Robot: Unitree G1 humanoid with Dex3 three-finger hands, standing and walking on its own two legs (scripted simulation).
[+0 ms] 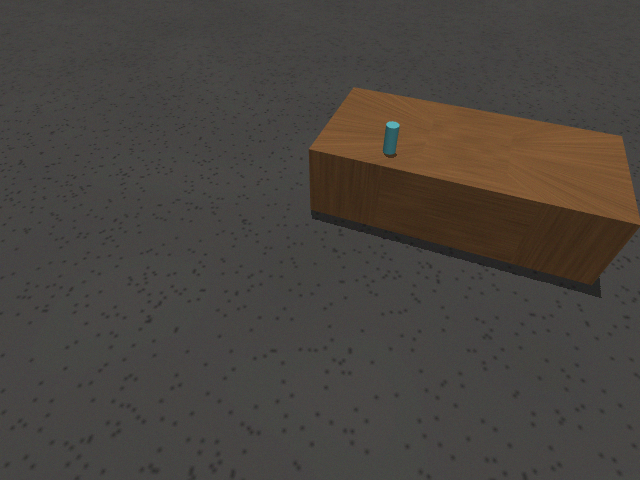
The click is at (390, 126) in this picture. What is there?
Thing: slim round
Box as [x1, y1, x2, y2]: [383, 121, 399, 154]
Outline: 393,121 390,121 386,124 383,151 388,154 393,153 395,150 399,125 398,123
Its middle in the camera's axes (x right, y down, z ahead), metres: +0.26 -0.41 +1.56
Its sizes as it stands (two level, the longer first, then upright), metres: 0.051 0.051 0.118
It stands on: a support 0.33 m high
